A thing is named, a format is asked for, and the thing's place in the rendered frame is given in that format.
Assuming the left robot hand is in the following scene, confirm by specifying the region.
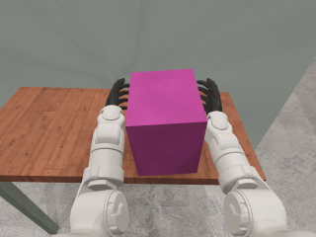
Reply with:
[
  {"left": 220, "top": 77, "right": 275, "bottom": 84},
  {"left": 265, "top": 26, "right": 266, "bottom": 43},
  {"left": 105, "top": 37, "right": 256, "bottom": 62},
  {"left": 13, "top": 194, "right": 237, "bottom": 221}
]
[{"left": 105, "top": 78, "right": 130, "bottom": 110}]

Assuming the carton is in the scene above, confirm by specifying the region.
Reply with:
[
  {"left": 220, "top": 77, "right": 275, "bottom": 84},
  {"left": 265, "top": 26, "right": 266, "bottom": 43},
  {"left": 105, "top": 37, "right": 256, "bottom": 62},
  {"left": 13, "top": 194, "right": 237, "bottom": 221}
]
[{"left": 125, "top": 68, "right": 207, "bottom": 177}]

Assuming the right robot upper arm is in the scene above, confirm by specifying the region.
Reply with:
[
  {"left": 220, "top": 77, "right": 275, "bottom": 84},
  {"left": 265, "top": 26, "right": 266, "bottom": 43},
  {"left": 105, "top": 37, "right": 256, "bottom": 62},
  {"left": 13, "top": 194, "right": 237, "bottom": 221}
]
[{"left": 223, "top": 189, "right": 316, "bottom": 237}]

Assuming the robot right forearm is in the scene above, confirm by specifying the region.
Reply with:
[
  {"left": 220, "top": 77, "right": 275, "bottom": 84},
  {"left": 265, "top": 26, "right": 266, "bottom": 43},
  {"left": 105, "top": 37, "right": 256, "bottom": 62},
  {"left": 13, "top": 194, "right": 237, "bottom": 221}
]
[{"left": 204, "top": 111, "right": 287, "bottom": 223}]

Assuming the right robot hand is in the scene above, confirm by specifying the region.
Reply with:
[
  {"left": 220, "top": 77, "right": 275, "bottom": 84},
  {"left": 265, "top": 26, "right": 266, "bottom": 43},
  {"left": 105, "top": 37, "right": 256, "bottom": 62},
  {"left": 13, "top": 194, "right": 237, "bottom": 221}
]
[{"left": 197, "top": 78, "right": 223, "bottom": 116}]

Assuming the robot left forearm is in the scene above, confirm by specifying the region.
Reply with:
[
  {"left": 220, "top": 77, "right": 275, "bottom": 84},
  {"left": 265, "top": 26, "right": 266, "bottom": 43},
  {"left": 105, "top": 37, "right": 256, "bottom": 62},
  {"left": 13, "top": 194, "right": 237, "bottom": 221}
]
[{"left": 69, "top": 105, "right": 125, "bottom": 229}]

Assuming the table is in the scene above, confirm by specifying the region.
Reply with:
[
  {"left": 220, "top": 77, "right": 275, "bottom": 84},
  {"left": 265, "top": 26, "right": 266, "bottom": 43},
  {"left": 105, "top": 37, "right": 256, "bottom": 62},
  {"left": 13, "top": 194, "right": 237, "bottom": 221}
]
[{"left": 0, "top": 86, "right": 267, "bottom": 235}]

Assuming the left robot upper arm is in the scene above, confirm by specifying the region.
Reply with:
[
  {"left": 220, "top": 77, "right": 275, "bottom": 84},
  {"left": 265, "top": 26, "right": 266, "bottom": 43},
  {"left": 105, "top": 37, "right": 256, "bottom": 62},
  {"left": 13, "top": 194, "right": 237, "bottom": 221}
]
[{"left": 50, "top": 189, "right": 129, "bottom": 237}]

